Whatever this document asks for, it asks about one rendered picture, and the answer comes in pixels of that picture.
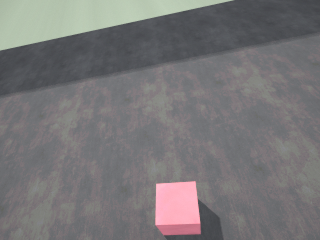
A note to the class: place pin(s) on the carton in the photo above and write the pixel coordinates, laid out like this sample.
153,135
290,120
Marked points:
177,210

